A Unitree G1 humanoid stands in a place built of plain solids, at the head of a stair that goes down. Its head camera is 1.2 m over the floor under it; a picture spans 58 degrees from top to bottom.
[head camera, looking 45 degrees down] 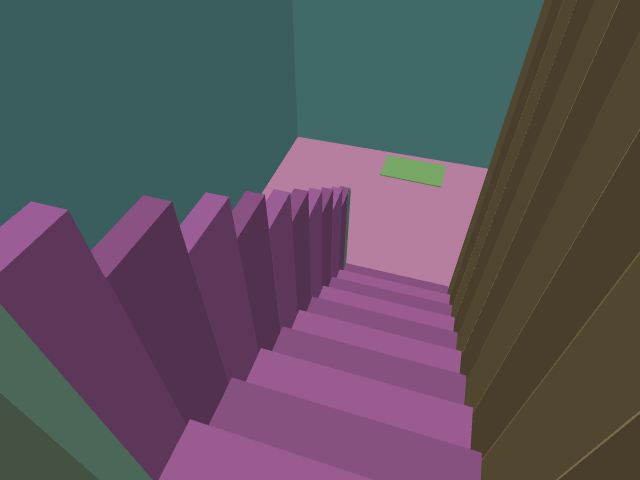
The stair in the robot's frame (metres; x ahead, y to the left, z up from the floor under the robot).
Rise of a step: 0.18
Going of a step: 0.25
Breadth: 0.94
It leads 17 degrees to the right of straight ahead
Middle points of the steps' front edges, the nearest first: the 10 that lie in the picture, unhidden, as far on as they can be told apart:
0.44 -0.03 -0.18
0.67 -0.11 -0.36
0.91 -0.18 -0.54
1.15 -0.25 -0.72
1.38 -0.33 -0.90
1.62 -0.40 -1.08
1.86 -0.47 -1.26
2.09 -0.55 -1.44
2.33 -0.62 -1.62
2.57 -0.69 -1.80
